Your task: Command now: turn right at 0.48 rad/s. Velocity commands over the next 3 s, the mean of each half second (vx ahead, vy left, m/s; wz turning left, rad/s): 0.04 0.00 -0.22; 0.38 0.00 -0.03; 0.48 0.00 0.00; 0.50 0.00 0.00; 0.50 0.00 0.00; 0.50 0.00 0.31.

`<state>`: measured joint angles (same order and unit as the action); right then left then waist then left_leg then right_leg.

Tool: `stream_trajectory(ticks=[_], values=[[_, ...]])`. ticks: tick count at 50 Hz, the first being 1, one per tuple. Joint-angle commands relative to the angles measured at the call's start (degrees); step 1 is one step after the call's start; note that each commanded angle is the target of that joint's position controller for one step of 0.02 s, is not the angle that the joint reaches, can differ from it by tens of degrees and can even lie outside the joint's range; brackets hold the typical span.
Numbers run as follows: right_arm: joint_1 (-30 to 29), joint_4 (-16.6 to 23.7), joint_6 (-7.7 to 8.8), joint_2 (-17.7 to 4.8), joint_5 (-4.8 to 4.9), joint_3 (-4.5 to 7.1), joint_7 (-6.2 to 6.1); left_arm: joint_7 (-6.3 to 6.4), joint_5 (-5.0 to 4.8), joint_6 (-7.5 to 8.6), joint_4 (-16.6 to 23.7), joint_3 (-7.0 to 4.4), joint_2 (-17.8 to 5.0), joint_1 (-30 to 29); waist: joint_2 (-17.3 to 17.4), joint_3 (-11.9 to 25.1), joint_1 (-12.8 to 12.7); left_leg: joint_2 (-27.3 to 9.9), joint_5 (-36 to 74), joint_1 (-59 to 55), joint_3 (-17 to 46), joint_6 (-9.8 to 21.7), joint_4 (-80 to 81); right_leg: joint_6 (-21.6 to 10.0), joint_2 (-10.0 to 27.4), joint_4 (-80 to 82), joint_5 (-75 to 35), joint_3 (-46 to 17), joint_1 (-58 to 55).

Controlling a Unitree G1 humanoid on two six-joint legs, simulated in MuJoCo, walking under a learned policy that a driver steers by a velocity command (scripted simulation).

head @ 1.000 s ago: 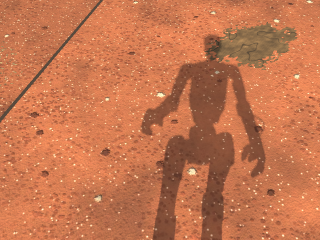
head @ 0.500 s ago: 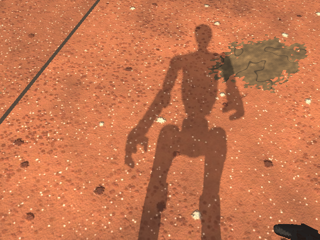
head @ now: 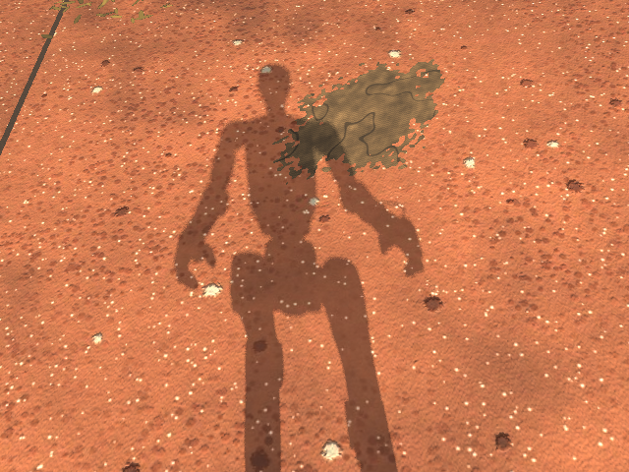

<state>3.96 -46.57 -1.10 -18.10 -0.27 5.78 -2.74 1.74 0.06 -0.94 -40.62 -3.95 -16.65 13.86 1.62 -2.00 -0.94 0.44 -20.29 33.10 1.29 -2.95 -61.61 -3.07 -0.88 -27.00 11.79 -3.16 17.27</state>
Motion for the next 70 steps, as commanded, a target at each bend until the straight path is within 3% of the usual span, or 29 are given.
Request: stream_trajectory(ticks=[1, 8, 11, 12, 14, 15, 18, 20, 23, 25, 28, 29, 30, 31, 32, 35, 37, 42, 47, 50, 52, 53, 54, 55, 56, 57, 59, 62, 70], values=[[-1.33, 3.35, 1.08, -2.93, 0.38, 0.44, 0.05, 0.90, -0.32, 0.79, 4.41, -2.14, -8.77, -1.63, -8.53, 7.95, 0.63, -0.90, 2.69, 3.64, 2.48, -1.03, 5.74, -8.85, 12.70, 7.07, -18.32, -13.79, -12.94], [-0.77, 2.83, 1.45, -3.67, 0.93, -0.31, 1.65, -0.09, 0.39, -0.24, 4.03, -1.82, -9.03, -3.11, -10.49, 6.39, -1.17, -1.08, -0.31, -9.74, 0.61, -1.03, 20.94, -10.44, 12.73, 5.44, -17.74, -16.05, -7.84], [2.50, 1.63, 2.21, -2.75, 0.67, -0.72, 2.40, -0.24, -0.46, -0.54, 3.50, -0.93, -7.52, -5.24, -9.00, 5.94, 1.45, -0.63, 9.32, -17.94, -0.73, 0.87, 36.53, -8.01, 10.63, 2.30, -18.40, -15.98, -6.51], [3.53, 1.29, 2.49, -3.61, -0.01, -0.70, 2.57, -0.19, -0.45, -0.36, 3.04, -0.61, -6.75, -4.13, -7.45, 6.18, 1.68, -2.21, 17.37, -23.03, 0.99, 2.08, 41.32, -5.54, 8.88, 1.65, -14.57, -15.55, -4.46], [2.19, 1.27, 2.39, -9.47, -1.24, 0.06, 2.15, -0.53, 0.92, 0.65, 3.13, 0.17, -3.47, -0.01, 8.59, 7.07, -3.63, -14.74, 35.09, -27.86, 12.80, 10.57, 39.85, 0.86, -1.48, -5.70, 6.58, -5.54, 2.47], [0.09, 1.64, 2.47, -5.11, -1.05, -1.07, 2.29, -0.48, 1.54, 0.76, 2.93, 0.11, -4.79, -1.73, 9.58, 7.30, -2.32, -16.64, 27.96, -23.36, 15.03, 14.31, 41.43, 2.94, 0.04, -4.67, 9.18, -3.96, -0.77], [-0.20, 1.28, 3.18, -4.70, -0.62, -1.60, 2.64, -0.25, 1.27, -0.27, 2.74, -0.41, -5.73, -6.04, 7.30, 5.01, -0.20, -9.94, 15.55, -20.79, 9.79, 8.71, 41.29, 2.97, 1.00, -1.47, -1.79, -4.32, -4.89], [1.42, 0.14, 3.44, -4.11, -0.59, -2.12, 2.56, -0.57, 0.86, -0.64, 1.37, -0.05, -4.20, -4.04, 5.58, 4.77, -0.02, -6.96, -1.25, -19.47, 6.98, 6.63, 42.53, 1.94, -0.34, -1.69, 4.70, -2.62, -6.07], [6.04, -0.94, 2.92, -7.90, 0.86, -1.00, 1.76, -0.87, -0.24, 0.88, 1.21, -0.41, -4.11, -4.67, 7.51, -1.74, 2.10, -12.95, -23.34, -20.03, 16.41, 11.87, 47.90, 0.98, -2.27, -9.79, 14.35, 2.99, 4.84], [7.26, -1.13, 3.11, -8.51, 1.33, -0.72, 1.33, -1.21, -0.87, 2.73, 1.44, -0.32, -3.20, -5.75, 7.68, -4.92, 2.62, -17.68, -23.43, -19.21, 22.58, 15.36, 50.17, 0.45, 0.42, -11.94, 12.64, 2.95, 7.38], [2.13, 0.36, 3.15, -6.95, 2.08, -1.07, 1.85, -1.94, -1.24, 4.54, -1.80, -0.81, -2.74, 1.06, 6.55, -3.57, -1.83, -13.22, -15.04, -12.86, 14.56, 12.75, 47.38, -1.66, 0.21, -0.91, 8.51, 4.52, -6.41], [0.66, 0.94, 3.31, -5.04, 1.89, -1.55, 2.05, -1.95, -0.96, 4.72, -3.73, -1.44, -3.95, 5.09, 4.21, -2.23, -3.34, -9.95, -9.76, -9.31, 10.10, 10.73, 41.94, -1.97, 0.99, 1.07, 5.74, 2.18, -13.04], [-1.15, 2.47, 3.92, -1.28, 1.68, -2.67, 2.26, -1.70, -0.65, 5.09, -4.93, -2.47, -7.50, 10.11, -5.84, -0.67, -4.45, -3.43, -4.32, -2.65, 1.77, 6.91, 28.25, -5.25, 8.21, 7.49, 13.89, -11.52, -18.50], [-2.38, 4.50, 5.16, -1.46, 1.78, -2.73, 2.28, -2.32, -0.62, 5.52, -5.07, -3.62, -12.04, 13.69, -17.64, -0.37, -5.39, 1.52, -5.78, 6.34, -2.88, 4.67, 14.09, -11.82, 18.36, 15.06, 16.28, -31.01, -23.79], [-3.06, 4.68, 5.97, -4.52, 2.18, -1.83, 2.42, -2.41, -0.14, 6.22, -4.83, -2.70, -9.31, 13.84, -14.72, -1.52, -5.30, -0.05, -12.68, 13.62, 1.51, 4.98, 3.44, -15.01, 21.89, 15.91, 12.43, -36.28, -25.74], [-0.95, 2.90, 7.01, -3.86, 2.22, -1.72, 3.72, -2.14, -0.35, 6.82, -3.82, -1.64, -6.49, 10.68, -5.79, -1.13, -2.53, -5.46, -0.90, 18.44, 2.73, 7.45, -0.89, -10.63, 18.21, 15.20, 2.20, -23.15, -28.38], [-2.52, 2.98, 6.82, -2.69, 1.77, -1.85, 4.77, -2.01, -0.18, 6.13, -4.02, -0.74, -4.38, 10.85, -6.37, -0.99, -2.27, -6.48, 4.64, 14.83, 0.97, 6.51, 3.86, -8.47, 15.07, 16.86, -8.06, -15.39, -25.67], [-9.82, 5.61, 6.46, 0.81, 1.24, -3.49, 5.80, -0.95, -0.40, 5.31, -5.05, -1.06, -6.72, 12.69, -6.28, -2.91, -3.89, -3.75, 17.50, 6.38, -3.29, 2.73, 21.92, -7.64, 11.30, 19.86, -12.99, -4.95, -17.47], [-13.39, 7.75, 6.60, -1.60, 1.88, -3.28, 6.19, -0.92, -1.16, 5.42, -7.16, -1.41, -7.59, 14.26, -7.84, -5.56, -3.25, -2.42, 21.61, 0.85, -2.67, 4.66, 30.45, -6.74, 14.40, 20.26, -13.79, -3.45, -17.43], [-7.43, 6.72, 6.81, -4.80, 1.53, -1.84, 5.98, -0.72, -1.03, 4.72, -7.52, -1.94, -8.97, 12.66, -9.21, -0.37, 1.20, 0.24, 17.72, -8.21, -4.35, 7.68, 31.52, -4.61, 14.97, 11.22, -36.18, -1.31, -21.93], [10.77, 1.68, 6.26, -8.83, 1.46, 0.47, 4.73, -0.32, -0.25, 3.96, -6.89, -1.31, -7.89, 11.87, -7.99, 11.05, 9.71, -1.36, 17.27, -34.28, -2.15, 11.32, 29.74, -1.45, 10.94, -10.92, -39.95, 1.69, -11.67], [18.68, 0.46, 5.92, -14.47, -0.01, 1.64, 4.18, -0.75, 0.39, 4.60, -5.38, 0.52, -1.43, 17.73, 6.05, 21.10, 8.08, -17.37, 8.41, -56.45, 22.56, 19.33, 31.10, 2.23, 2.98, -34.66, -11.14, 3.00, 9.19], [19.43, -0.45, 5.90, -11.41, 0.62, 0.69, 4.71, -1.04, -1.00, 5.93, -6.47, 1.14, -0.28, 18.86, 13.97, 27.04, 7.50, -23.15, -5.12, -59.29, 44.69, 23.35, 44.32, 2.94, -2.75, -46.77, 20.21, -4.02, 18.36], [14.02, -0.05, 6.02, -8.15, 1.24, -0.28, 4.68, -1.31, -2.82, 6.83, -5.00, -0.51, -6.12, 12.32, 9.30, 15.50, 7.35, -20.93, -10.69, -50.74, 38.77, 20.04, 47.09, 2.02, 1.14, -50.96, 17.96, -5.19, 24.92], [9.96, 0.74, 6.09, -6.12, 1.10, -0.82, 4.54, -1.30, -3.28, 7.30, -3.54, -0.63, -7.17, 7.22, 5.07, 8.63, 5.98, -18.98, -7.67, -41.45, 30.25, 18.01, 47.92, 0.99, 4.20, -49.33, 12.90, -3.05, 25.25], [6.59, 1.06, 6.36, -4.76, 0.50, -1.26, 4.65, -0.98, -2.36, 7.33, -3.29, -0.70, -6.62, 5.02, 1.12, 4.39, 3.75, -16.79, -0.98, -32.24, 23.86, 16.98, 49.37, 0.91, 6.76, -45.75, 8.48, -1.85, 22.68], [3.69, 1.12, 7.08, -2.80, -0.68, -1.73, 4.89, -0.70, -1.14, 6.06, -4.22, -0.95, -4.92, 7.10, 3.00, 3.05, 0.02, -13.09, 6.04, -22.82, 16.45, 16.06, 52.27, 0.88, 9.58, -41.07, 3.97, -2.46, 15.65], [4.97, -0.26, 7.95, -3.81, 0.00, -1.49, 4.73, -0.50, -0.64, 4.75, -3.64, -0.68, -3.31, 5.74, 2.49, 0.95, -0.91, -12.28, 10.84, -18.54, 11.20, 17.52, 55.79, 2.33, 10.55, -35.84, 0.48, -1.45, 16.41], [14.71, -3.57, 6.88, -7.40, 1.23, -1.14, 3.05, -2.02, -0.67, 6.36, 1.21, 0.82, -1.32, -11.82, -0.15, -2.13, 5.27, -10.11, 19.01, -25.21, 3.00, 14.81, 55.78, 3.83, 7.31, -8.16, -20.24, 2.52, 18.20]])
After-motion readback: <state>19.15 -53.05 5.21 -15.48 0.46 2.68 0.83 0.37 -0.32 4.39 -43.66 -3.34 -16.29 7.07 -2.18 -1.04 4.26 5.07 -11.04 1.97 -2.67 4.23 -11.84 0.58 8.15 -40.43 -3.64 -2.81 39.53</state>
